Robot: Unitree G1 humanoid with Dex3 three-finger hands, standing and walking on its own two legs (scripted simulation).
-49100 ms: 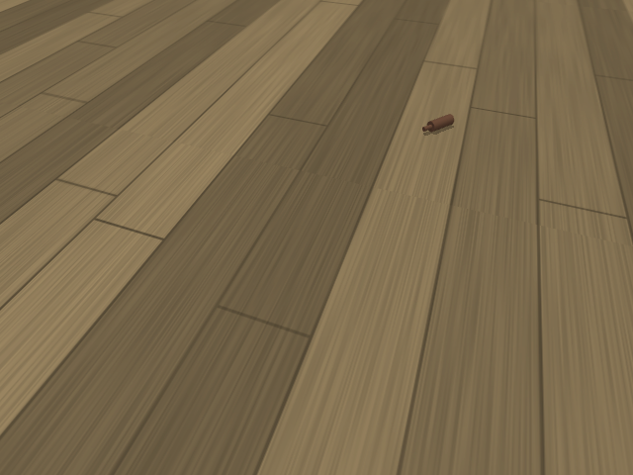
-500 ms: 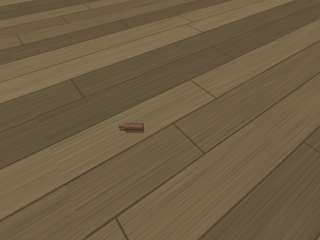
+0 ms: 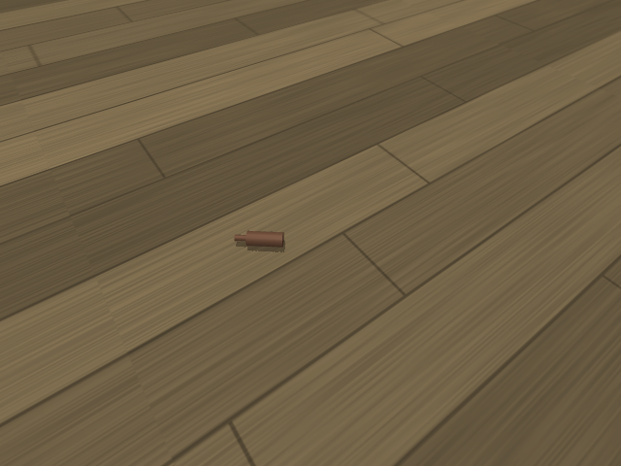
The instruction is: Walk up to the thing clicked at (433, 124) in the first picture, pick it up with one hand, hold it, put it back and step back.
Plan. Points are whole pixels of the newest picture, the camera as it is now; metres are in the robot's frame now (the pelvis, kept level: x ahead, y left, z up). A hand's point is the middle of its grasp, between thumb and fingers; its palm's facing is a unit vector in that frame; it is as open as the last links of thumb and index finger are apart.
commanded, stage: step back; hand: left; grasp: from above
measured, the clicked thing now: (259, 238) +1.04 +0.25 -0.73
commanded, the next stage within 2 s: stand in 0.18 s
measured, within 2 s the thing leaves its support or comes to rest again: neither
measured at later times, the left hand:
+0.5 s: hand out of the picture +0.11 +0.24 -0.14, palm faces -0.03 -0.94 -0.33, open 7.3 cm
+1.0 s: hand out of the picture +0.07 +0.25 -0.14, palm faces -0.03 -0.94 -0.34, open 7.3 cm
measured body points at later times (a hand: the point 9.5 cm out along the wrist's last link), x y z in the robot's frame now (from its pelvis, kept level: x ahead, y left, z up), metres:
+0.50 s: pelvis +0.01 +0.00 +0.02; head +0.02 +0.00 +0.47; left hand +0.11 +0.29 -0.11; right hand +0.10 -0.31 -0.11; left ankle +0.02 +0.13 -0.73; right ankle -0.01 -0.14 -0.73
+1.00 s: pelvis +0.01 +0.00 +0.02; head +0.02 +0.00 +0.47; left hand +0.08 +0.30 -0.12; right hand +0.07 -0.31 -0.12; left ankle +0.02 +0.13 -0.73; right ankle -0.01 -0.14 -0.73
